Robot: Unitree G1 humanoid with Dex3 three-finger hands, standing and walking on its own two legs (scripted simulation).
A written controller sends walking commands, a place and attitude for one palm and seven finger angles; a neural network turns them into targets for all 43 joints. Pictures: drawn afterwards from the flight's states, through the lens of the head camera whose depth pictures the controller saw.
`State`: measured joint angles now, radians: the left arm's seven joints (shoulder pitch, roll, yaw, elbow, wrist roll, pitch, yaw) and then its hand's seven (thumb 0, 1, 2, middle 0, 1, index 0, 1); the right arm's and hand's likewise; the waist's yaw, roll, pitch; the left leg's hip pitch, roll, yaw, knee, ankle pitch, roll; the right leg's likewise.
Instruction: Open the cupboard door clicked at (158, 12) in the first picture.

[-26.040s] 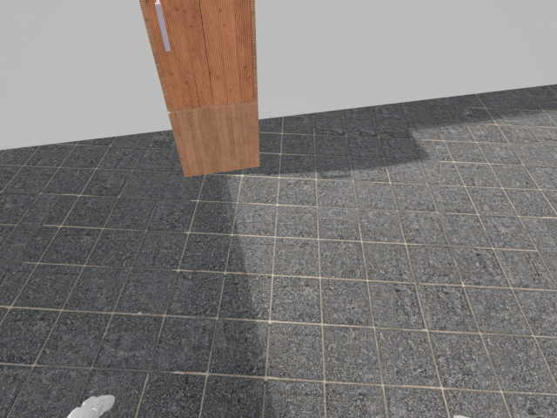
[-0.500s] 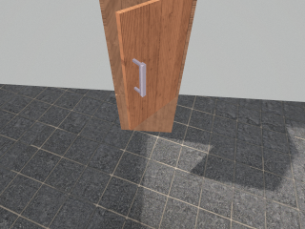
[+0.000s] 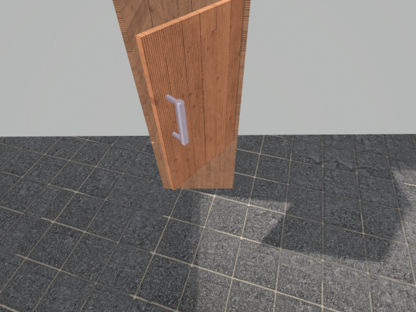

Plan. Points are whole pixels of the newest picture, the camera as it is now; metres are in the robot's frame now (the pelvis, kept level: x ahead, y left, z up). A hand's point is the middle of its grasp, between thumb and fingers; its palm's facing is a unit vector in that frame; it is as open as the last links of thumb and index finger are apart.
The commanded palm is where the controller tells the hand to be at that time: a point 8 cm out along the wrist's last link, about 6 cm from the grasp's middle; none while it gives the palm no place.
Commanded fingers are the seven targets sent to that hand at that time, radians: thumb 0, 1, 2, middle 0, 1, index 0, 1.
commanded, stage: let the arm hang, fingers relaxed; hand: left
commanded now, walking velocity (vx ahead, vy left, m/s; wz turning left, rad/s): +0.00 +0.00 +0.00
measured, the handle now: (177, 120) +0.61 +0.12 +0.00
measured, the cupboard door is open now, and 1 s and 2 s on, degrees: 48 48 48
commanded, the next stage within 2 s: look to check the result in 0.08 s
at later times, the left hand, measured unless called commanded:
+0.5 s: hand out of the picture +0.05 +0.21 -0.17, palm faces -0.02 -0.96 -0.29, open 7.4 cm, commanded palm none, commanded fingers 0.00 0.90 0.90 -0.20 -0.30 -0.20 -0.30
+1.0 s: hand out of the picture +0.07 +0.20 -0.17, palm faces -0.06 -0.96 -0.27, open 7.4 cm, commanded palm none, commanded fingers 0.00 0.90 0.90 -0.20 -0.30 -0.20 -0.30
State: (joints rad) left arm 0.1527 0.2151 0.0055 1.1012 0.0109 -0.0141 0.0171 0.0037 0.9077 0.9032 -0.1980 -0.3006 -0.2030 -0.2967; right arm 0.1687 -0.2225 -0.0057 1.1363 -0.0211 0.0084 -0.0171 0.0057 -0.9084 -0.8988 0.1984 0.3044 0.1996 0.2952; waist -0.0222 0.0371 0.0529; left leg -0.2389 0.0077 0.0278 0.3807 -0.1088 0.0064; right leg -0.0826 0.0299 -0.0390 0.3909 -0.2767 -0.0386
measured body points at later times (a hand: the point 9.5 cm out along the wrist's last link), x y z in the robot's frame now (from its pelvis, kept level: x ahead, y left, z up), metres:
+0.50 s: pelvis +0.02 -0.01 +0.00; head +0.04 -0.01 +0.45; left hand +0.05 +0.26 -0.14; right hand +0.07 -0.27 -0.15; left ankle +0.06 +0.12 -0.74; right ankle -0.04 -0.09 -0.74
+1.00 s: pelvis +0.03 +0.00 +0.00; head +0.05 -0.01 +0.45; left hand +0.08 +0.25 -0.15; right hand +0.06 -0.26 -0.16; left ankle +0.06 +0.12 -0.74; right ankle -0.04 -0.09 -0.74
